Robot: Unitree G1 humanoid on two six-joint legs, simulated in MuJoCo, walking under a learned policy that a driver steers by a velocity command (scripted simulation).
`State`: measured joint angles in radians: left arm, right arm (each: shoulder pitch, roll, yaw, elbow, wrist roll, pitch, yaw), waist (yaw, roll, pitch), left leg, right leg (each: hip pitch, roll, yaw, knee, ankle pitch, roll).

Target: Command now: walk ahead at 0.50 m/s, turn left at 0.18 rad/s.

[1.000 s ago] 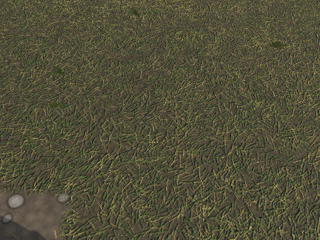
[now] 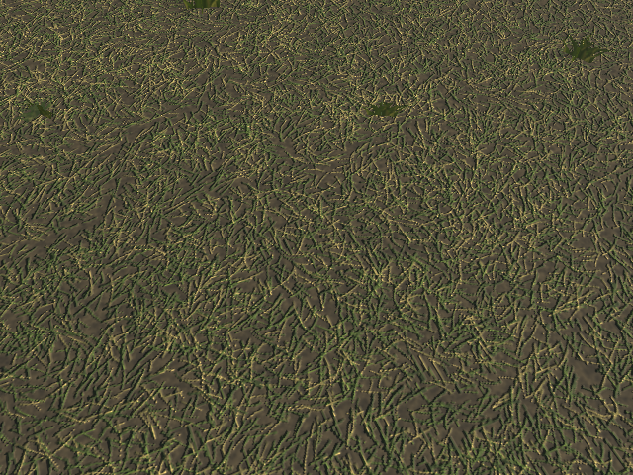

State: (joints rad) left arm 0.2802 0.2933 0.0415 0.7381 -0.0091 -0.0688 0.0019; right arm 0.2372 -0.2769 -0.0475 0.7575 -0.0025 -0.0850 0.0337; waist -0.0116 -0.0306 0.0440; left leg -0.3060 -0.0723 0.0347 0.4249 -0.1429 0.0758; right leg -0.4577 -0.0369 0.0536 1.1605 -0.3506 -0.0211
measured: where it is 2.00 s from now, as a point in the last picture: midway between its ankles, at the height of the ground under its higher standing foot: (175, 317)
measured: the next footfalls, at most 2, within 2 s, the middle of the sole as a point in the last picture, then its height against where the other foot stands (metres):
right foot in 0.32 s outside the picture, level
left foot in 0.82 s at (228, 444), level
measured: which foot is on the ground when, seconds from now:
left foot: down 0.00-0.32, up 0.34-0.80, down 0.82-1.00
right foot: up 0.00-0.30, down 0.32-0.82, up 0.84-1.00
